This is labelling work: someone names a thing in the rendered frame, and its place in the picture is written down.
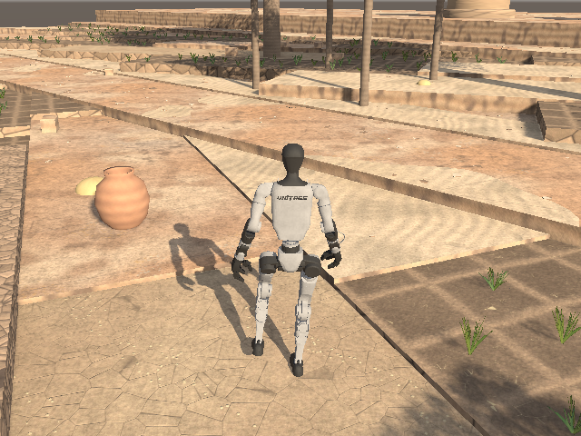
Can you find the left robot hand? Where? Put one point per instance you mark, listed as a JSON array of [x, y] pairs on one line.
[[236, 268]]

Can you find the robot right shin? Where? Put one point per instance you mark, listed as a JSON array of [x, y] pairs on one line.
[[301, 335]]

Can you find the left robot upper arm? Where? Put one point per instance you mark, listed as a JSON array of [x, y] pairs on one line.
[[257, 207]]

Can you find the robot left shin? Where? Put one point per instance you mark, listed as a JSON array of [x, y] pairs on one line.
[[261, 311]]

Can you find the right robot hand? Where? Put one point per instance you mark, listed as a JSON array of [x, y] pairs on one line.
[[329, 255]]

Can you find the right robot upper arm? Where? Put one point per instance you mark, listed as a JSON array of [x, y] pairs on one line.
[[320, 192]]

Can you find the robot shin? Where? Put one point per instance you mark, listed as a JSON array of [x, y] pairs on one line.
[[261, 311], [301, 335]]

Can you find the left robot forearm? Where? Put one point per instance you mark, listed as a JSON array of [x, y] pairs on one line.
[[245, 243]]

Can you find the right robot forearm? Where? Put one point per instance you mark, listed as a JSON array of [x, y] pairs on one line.
[[333, 240]]

